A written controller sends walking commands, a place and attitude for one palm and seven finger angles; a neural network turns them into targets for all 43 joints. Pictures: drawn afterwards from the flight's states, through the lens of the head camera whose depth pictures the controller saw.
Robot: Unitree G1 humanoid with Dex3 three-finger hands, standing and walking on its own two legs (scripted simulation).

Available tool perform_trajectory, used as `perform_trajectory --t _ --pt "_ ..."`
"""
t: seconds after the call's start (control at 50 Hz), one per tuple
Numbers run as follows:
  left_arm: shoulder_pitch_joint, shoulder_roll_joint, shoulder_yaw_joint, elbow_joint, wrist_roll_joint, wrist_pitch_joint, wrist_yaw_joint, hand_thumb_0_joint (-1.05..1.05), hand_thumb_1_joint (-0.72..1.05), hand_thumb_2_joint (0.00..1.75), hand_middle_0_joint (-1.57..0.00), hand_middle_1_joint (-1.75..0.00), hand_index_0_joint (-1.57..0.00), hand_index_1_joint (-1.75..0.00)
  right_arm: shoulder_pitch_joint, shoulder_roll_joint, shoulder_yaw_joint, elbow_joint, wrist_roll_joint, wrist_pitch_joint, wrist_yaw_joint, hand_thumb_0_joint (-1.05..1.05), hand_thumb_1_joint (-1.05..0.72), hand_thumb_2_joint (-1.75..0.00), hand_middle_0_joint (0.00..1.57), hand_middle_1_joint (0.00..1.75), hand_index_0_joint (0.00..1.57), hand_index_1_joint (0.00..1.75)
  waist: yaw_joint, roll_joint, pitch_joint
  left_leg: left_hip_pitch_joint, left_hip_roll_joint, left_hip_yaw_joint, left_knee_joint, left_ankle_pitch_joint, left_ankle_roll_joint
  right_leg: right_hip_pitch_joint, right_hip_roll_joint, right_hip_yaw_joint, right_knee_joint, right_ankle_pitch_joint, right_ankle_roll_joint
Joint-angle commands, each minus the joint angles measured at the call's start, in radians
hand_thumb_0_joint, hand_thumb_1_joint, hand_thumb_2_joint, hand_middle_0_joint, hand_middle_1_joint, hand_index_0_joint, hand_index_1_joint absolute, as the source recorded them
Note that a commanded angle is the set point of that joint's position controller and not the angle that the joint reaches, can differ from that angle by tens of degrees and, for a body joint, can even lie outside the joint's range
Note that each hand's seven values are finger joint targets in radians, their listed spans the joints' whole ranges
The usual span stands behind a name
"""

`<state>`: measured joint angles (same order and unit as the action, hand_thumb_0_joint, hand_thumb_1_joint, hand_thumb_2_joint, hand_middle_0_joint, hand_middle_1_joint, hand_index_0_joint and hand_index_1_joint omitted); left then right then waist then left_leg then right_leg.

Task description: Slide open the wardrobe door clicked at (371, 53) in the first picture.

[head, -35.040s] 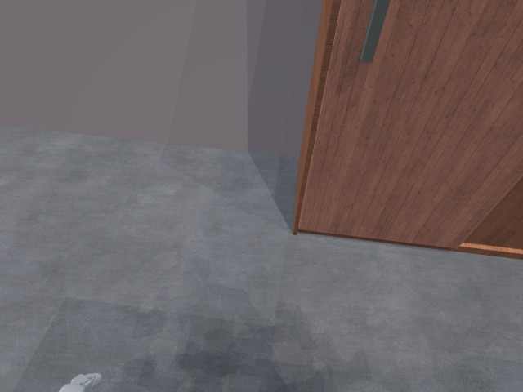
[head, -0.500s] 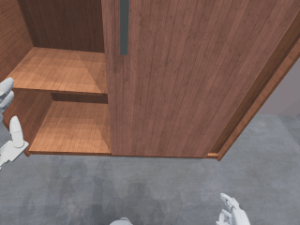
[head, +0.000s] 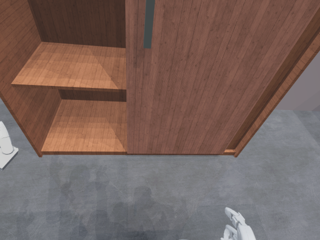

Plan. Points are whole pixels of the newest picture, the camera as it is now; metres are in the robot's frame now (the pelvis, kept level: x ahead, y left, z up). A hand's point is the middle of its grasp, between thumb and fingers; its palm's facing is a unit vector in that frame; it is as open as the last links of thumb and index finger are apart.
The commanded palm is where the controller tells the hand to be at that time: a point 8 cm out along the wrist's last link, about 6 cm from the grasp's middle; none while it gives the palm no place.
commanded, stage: stop stepping back and stand still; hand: left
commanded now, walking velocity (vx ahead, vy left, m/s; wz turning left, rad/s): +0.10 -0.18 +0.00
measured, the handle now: (149, 2) +0.76 +0.08 +0.26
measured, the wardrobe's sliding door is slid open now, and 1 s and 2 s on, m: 0.57 0.57 0.57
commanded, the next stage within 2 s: let the arm hang, fingers relaxed in 0.08 s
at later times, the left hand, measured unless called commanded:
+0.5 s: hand out of the picture +0.10 +0.17 -0.18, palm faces +0.11 -0.98 -0.16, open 6.9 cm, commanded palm none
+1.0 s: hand out of the picture +0.04 +0.15 -0.16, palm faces +0.06 -0.98 -0.20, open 7.3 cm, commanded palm none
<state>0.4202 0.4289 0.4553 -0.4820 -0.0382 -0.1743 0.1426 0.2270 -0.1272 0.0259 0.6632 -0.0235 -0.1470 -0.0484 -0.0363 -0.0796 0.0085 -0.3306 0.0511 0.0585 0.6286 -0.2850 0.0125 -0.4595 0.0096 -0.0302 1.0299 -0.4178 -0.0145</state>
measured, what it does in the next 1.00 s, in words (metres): steps on the spot: right foot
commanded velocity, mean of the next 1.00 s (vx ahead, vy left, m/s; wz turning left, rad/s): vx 0.00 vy -0.01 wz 0.00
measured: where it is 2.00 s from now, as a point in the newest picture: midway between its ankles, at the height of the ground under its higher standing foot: outside the picture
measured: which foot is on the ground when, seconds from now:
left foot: down 0.00-1.00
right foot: up 0.00-0.18, down 0.20-1.00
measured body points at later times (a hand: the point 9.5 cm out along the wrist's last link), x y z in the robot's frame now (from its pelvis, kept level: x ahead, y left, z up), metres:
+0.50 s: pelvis +0.04 -0.01 -0.01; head +0.07 +0.02 +0.44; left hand +0.09 +0.22 -0.17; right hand +0.12 -0.27 -0.13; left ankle +0.04 +0.11 -0.73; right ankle +0.00 -0.12 -0.73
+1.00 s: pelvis +0.04 -0.02 +0.02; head +0.04 -0.03 +0.46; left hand +0.04 +0.21 -0.14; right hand +0.06 -0.24 -0.15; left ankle +0.04 +0.11 -0.73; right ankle +0.00 -0.12 -0.73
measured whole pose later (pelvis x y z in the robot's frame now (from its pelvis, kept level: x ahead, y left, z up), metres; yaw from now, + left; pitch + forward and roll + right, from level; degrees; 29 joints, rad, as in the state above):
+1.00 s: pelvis +0.04 -0.02 +0.02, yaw +3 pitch -2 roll +0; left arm 0.25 0.15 0.00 1.14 0.01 0.00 0.03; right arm 0.23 -0.16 0.00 1.15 -0.02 0.02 -0.03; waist -0.01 0.01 0.03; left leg -0.18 0.05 0.09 0.42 -0.21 -0.01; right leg -0.08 -0.01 -0.09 0.40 -0.29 -0.02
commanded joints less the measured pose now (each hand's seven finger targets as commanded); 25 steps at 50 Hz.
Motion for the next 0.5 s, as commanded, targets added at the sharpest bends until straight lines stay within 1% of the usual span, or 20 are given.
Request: perform_trajectory --t 0.0,0.06,0.12,0.14,0.16,0.18,0.2,0.22,0.24,0.26,0.28,0.32,0.34,0.36,0.38,0.4,0.42,0.44,0.46,0.48 --pt "0.107 0.175 0.108 -0.335 0.005 -0.089 0.005 0.00 0.90 0.90 -0.20 -0.30 -0.20 -0.30 -0.077 -0.189 -0.067 -0.170 -0.002 -0.036 -0.001 0.00 -0.90 -0.90 0.20 0.30 0.20 0.30 0.036 0.346 -0.059 -0.039 0.229 -0.207 -0.441 -0.239 0.085 0.087 -0.016 -0.047 -0.182 0.080 0.008" --pt "0.110 0.165 0.104 -0.231 -0.001 -0.065 0.015 0.00 0.90 0.90 -0.20 -0.30 -0.20 -0.30 -0.053 -0.184 -0.062 -0.189 -0.001 -0.020 -0.022 0.00 -0.90 -0.90 0.20 0.30 0.20 0.30 0.021 0.344 -0.047 -0.033 0.212 -0.165 -0.454 -0.279 0.066 0.189 0.026 -0.105 -0.367 0.046 0.008" --pt "0.051 0.169 0.095 -0.141 -0.001 -0.034 0.025 0.00 0.90 0.90 -0.20 -0.30 -0.20 -0.30 -0.054 -0.187 -0.060 -0.186 0.002 -0.003 -0.038 0.00 -0.90 -0.90 0.20 0.30 0.20 0.30 0.023 0.247 -0.061 -0.064 0.164 -0.107 -0.335 -0.285 0.041 0.357 0.040 -0.109 -0.586 0.044 0.000" --pt "0.051 0.165 0.088 -0.122 0.002 -0.027 0.026 0.00 0.90 0.90 -0.20 -0.30 -0.20 -0.30 -0.050 -0.186 -0.056 -0.186 0.002 -0.002 -0.037 0.00 -0.90 -0.90 0.20 0.30 0.20 0.30 0.018 0.210 -0.065 -0.070 0.130 -0.082 -0.264 -0.200 0.034 0.382 0.006 -0.059 -0.629 0.078 -0.017" --pt "0.116 -0.082 -0.304 0.572 0.078 0.110 -0.121 0.00 0.90 0.90 -0.20 -0.30 -0.20 -0.30 -0.035 -0.294 -0.095 0.001 0.023 -0.002 0.047 0.00 -0.90 -0.90 0.20 0.30 0.20 0.30 0.011 0.058 -0.090 -0.095 0.072 -0.011 0.069 0.141 -0.011 0.323 -0.238 0.068 -0.532 0.706 -0.057" --pt "0.089 -0.061 -0.316 0.605 0.079 0.169 -0.145 0.00 0.90 0.90 -0.20 -0.30 -0.20 -0.30 0.011 -0.194 -0.083 -0.025 0.031 0.048 0.054 0.00 -0.90 -0.90 0.20 0.30 0.20 0.30 -0.002 -0.021 -0.143 -0.103 0.056 -0.025 0.090 0.095 -0.028 0.319 -0.291 0.103 -0.463 0.899 -0.097" --pt "-0.014 -0.053 -0.336 0.623 0.062 0.180 -0.168 0.00 0.90 0.90 -0.20 -0.30 -0.20 -0.30 0.023 -0.186 -0.060 -0.021 0.038 0.080 0.050 0.00 -0.90 -0.90 0.20 0.30 0.20 0.30 -0.021 -0.056 -0.122 -0.068 0.023 -0.017 0.104 0.031 -0.032 0.229 -0.289 0.056 -0.457 0.802 -0.090" --pt "-0.054 -0.067 -0.349 0.657 0.066 0.187 -0.161 0.00 0.90 0.90 -0.20 -0.30 -0.20 -0.30 0.033 -0.202 -0.070 -0.023 0.022 0.100 0.042 0.00 -0.90 -0.90 0.20 0.30 0.20 0.30 -0.005 -0.191 -0.130 -0.109 0.019 -0.012 0.141 0.035 -0.026 0.246 -0.266 0.060 -0.468 0.720 -0.105" --pt "-0.076 -0.062 -0.352 0.719 0.075 0.191 -0.152 0.00 0.90 0.90 -0.20 -0.30 -0.20 -0.30 0.003 -0.225 -0.081 -0.031 0.006 0.109 0.038 0.00 -0.90 -0.90 0.20 0.30 0.20 0.30 0.014 -0.310 -0.093 -0.163 -0.004 -0.005 0.208 -0.024 -0.020 0.269 -0.269 0.067 -0.480 0.772 -0.126" --pt "-0.092 -0.054 -0.351 0.789 0.076 0.188 -0.149 0.00 0.90 0.90 -0.20 -0.30 -0.20 -0.30 -0.025 -0.229 -0.079 -0.028 -0.003 0.120 0.036 0.00 -0.90 -0.90 0.20 0.30 0.20 0.30 0.033 -0.337 -0.054 -0.206 -0.017 0.000 0.263 -0.143 -0.012 0.288 -0.297 0.064 -0.480 0.870 -0.154" --pt "-0.104 -0.049 -0.352 0.869 0.081 0.186 -0.144 0.00 0.90 0.90 -0.20 -0.30 -0.20 -0.30 -0.046 -0.213 -0.080 -0.013 -0.012 0.130 0.035 0.00 -0.90 -0.90 0.20 0.30 0.20 0.30 0.042 -0.328 -0.042 -0.218 -0.021 0.001 0.263 -0.206 -0.007 0.322 -0.309 0.065 -0.471 0.957 -0.167" --pt "-0.161 -0.036 -0.364 0.993 0.079 0.192 -0.133 0.00 0.90 0.90 -0.20 -0.30 -0.20 -0.30 -0.025 -0.199 -0.079 0.031 -0.017 0.151 0.036 0.00 -0.90 -0.90 0.20 0.30 0.20 0.30 0.020 -0.214 -0.018 -0.117 -0.023 0.012 0.135 -0.122 -0.008 0.301 -0.284 0.030 -0.462 0.913 -0.136" --pt "-0.189 -0.027 -0.370 1.053 0.074 0.193 -0.127 0.00 0.90 0.90 -0.20 -0.30 -0.20 -0.30 0.017 -0.205 -0.076 0.069 -0.019 0.154 0.040 0.00 -0.90 -0.90 0.20 0.30 0.20 0.30 -0.006 -0.100 -0.036 -0.008 0.003 -0.009 0.011 0.114 -0.002 0.262 -0.253 -0.006 -0.418 0.781 -0.089" --pt "-0.183 -0.050 -0.380 1.098 0.066 0.195 -0.127 0.00 0.90 0.90 -0.20 -0.30 -0.20 -0.30 0.046 -0.223 -0.073 0.106 -0.025 0.151 0.037 0.00 -0.90 -0.90 0.20 0.30 0.20 0.30 -0.007 0.075 -0.057 0.107 0.058 -0.095 -0.071 0.441 0.023 0.189 -0.187 -0.036 -0.353 0.579 -0.033" --pt "-0.154 -0.087 -0.397 1.145 0.059 0.199 -0.125 0.00 0.90 0.90 -0.20 -0.30 -0.20 -0.30 0.036 -0.269 -0.068 0.131 -0.029 0.146 0.032 0.00 -0.90 -0.90 0.20 0.30 0.20 0.30 0.017 0.259 -0.081 0.140 0.159 -0.215 -0.122 0.583 0.083 0.161 -0.109 -0.052 -0.329 0.286 0.012" --pt "-0.169 -0.104 -0.404 1.203 0.050 0.203 -0.127 0.00 0.90 0.90 -0.20 -0.30 -0.20 -0.30 0.018 -0.290 -0.067 0.158 -0.023 0.144 0.027 0.00 -0.90 -0.90 0.20 0.30 0.20 0.30 0.014 0.450 -0.062 0.106 0.204 -0.294 -0.199 0.594 0.130 0.165 -0.070 -0.056 -0.287 0.057 0.028" --pt "-0.175 -0.102 -0.404 1.249 0.047 0.202 -0.131 0.00 0.90 0.90 -0.20 -0.30 -0.20 -0.30 0.012 -0.277 -0.062 0.185 -0.021 0.142 0.018 0.00 -0.90 -0.90 0.20 0.30 0.20 0.30 0.019 0.457 -0.046 0.087 0.208 -0.290 -0.225 0.589 0.142 0.177 -0.062 -0.026 -0.277 -0.023 0.020" --pt "-0.160 -0.098 -0.404 1.292 0.047 0.200 -0.135 0.00 0.90 0.90 -0.20 -0.30 -0.20 -0.30 0.006 -0.276 -0.058 0.199 -0.016 0.142 0.011 0.00 -0.90 -0.90 0.20 0.30 0.20 0.30 0.036 0.372 -0.042 0.067 0.210 -0.271 -0.223 0.568 0.139 0.216 -0.063 -0.004 -0.316 -0.015 0.012" --pt "-0.121 -0.153 -0.388 1.328 0.053 0.194 -0.135 0.00 0.90 0.90 -0.20 -0.30 -0.20 -0.30 -0.008 -0.251 -0.063 0.209 -0.021 0.140 0.006 0.00 -0.90 -0.90 0.20 0.30 0.20 0.30 0.052 0.379 -0.096 0.100 0.185 -0.225 -0.206 0.535 0.123 0.253 -0.061 -0.005 -0.407 0.050 0.009" --pt "-0.104 -0.138 -0.394 1.366 0.051 0.189 -0.134 0.00 0.90 0.90 -0.20 -0.30 -0.20 -0.30 -0.020 -0.235 -0.060 0.221 -0.014 0.143 0.006 0.00 -0.90 -0.90 0.20 0.30 0.20 0.30 0.058 0.360 -0.117 0.105 0.149 -0.185 -0.185 0.472 0.094 0.302 -0.065 0.000 -0.489 0.161 0.006"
